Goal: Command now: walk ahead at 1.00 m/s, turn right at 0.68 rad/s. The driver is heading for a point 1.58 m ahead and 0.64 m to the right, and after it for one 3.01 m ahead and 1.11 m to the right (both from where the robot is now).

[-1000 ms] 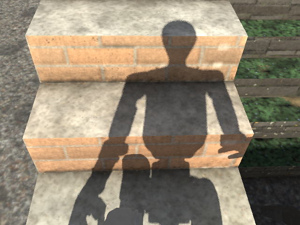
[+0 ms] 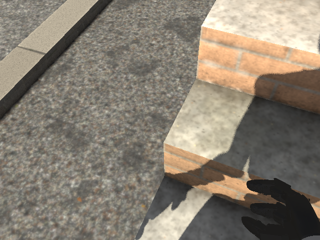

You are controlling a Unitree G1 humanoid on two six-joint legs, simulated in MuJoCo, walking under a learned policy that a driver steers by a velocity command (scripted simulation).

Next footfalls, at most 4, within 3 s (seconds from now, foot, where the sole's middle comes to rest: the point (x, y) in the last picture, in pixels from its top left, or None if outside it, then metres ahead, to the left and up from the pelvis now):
0.18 right None -0.13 0.05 -0.70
0.44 left None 0.12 0.05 -0.51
0.80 right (187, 121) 0.60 0.02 -0.20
1.24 right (221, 122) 0.61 -0.07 -0.21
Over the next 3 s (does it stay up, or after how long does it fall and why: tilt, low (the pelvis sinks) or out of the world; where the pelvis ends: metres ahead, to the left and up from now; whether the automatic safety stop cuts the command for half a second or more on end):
falls after 1.56 s (tilt)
